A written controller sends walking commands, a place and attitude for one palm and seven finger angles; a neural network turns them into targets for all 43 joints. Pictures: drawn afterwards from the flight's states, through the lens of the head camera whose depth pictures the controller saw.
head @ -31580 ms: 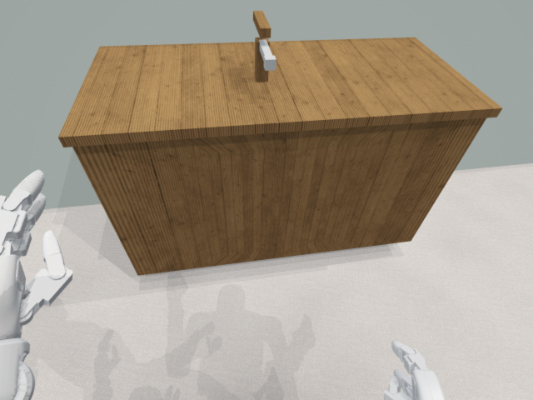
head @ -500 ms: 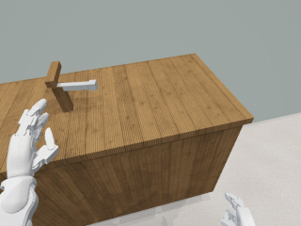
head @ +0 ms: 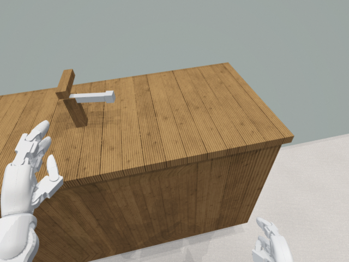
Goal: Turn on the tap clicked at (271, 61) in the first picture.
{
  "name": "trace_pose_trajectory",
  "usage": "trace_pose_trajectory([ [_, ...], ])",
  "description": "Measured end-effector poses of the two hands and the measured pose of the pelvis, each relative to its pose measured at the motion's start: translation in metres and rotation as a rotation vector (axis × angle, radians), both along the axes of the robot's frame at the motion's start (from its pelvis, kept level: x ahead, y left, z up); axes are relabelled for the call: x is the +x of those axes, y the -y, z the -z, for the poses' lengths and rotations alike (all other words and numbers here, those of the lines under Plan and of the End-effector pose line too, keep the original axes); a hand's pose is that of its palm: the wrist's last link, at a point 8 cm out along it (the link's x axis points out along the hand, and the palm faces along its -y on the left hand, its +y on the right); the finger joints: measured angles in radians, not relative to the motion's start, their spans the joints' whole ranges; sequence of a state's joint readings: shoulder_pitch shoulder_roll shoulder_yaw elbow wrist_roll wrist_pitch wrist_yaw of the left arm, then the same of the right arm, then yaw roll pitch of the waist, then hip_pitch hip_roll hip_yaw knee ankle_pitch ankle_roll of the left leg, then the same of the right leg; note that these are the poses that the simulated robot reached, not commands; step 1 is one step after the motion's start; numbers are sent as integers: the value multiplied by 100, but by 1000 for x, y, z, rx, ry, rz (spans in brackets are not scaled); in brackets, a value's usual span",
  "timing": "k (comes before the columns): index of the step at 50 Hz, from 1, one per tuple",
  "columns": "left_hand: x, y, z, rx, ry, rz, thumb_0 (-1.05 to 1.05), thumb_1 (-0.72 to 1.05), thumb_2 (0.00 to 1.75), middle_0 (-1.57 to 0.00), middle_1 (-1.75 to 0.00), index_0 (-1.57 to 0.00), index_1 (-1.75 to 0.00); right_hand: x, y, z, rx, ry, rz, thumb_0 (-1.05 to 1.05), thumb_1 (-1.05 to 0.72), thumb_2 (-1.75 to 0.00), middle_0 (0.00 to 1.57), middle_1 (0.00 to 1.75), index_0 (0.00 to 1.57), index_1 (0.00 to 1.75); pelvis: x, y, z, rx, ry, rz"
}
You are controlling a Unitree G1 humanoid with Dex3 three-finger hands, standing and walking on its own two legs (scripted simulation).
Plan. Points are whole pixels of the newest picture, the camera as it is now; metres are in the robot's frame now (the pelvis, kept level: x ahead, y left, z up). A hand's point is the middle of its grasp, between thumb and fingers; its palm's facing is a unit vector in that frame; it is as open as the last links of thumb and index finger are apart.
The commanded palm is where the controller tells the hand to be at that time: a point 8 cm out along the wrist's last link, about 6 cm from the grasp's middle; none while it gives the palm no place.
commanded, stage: step back with the hand held close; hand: left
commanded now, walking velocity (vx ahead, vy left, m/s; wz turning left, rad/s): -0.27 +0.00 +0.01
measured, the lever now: (110, 96) +0.54 +0.28 +0.11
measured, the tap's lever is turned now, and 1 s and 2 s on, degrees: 79 79 79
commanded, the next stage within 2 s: stop stepping back and stand still in 1.42 s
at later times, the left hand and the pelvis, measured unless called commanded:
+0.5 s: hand (40, 192) +0.18 +0.27 +0.15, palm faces +0.35 -0.82 -0.46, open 7.4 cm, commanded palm +0.13 +0.31 +0.17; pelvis -0.04 +0.03 -0.01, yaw -1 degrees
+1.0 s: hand (38, 215) +0.14 +0.25 +0.14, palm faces +0.29 -0.86 -0.43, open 7.4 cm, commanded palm +0.07 +0.30 +0.17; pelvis -0.11 +0.03 -0.01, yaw -4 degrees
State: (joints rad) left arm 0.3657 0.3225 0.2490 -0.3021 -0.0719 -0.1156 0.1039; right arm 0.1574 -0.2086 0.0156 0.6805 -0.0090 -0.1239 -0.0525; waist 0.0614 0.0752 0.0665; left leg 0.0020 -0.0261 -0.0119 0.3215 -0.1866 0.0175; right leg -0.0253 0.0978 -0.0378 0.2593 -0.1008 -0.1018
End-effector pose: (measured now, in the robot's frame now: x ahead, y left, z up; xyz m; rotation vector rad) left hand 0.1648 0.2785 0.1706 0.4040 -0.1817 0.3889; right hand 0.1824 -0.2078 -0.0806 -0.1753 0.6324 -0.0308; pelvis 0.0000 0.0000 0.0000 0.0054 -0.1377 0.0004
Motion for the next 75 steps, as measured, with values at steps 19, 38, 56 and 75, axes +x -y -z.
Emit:
trace_pose_trajectory([
  [19,-3,-16,7,107,-72,53,1,89,89,-21,-30,-22,-30,-54,26,10,-75,-126,180,1,-90,-89,20,30,20,30,-20,-22,6,-6,-135,15],
  [38,-51,-65,0,127,31,-36,1,89,89,-21,-30,-22,-30,-91,-33,9,-88,-143,108,1,-90,-89,20,30,21,30,-56,-53,9,-34,-148,-23],
  [56,-97,15,-6,149,-36,214,1,89,89,-21,-30,-22,-30,-127,2,9,0,-90,112,1,-90,-89,21,30,21,30,-141,-11,13,-22,-233,69],
  [75,-208,25,1,114,-68,149,1,89,89,-21,-30,-22,-30,-274,34,1,-54,-100,172,1,-90,-89,20,30,20,30,-243,7,5,17,-186,44],
])
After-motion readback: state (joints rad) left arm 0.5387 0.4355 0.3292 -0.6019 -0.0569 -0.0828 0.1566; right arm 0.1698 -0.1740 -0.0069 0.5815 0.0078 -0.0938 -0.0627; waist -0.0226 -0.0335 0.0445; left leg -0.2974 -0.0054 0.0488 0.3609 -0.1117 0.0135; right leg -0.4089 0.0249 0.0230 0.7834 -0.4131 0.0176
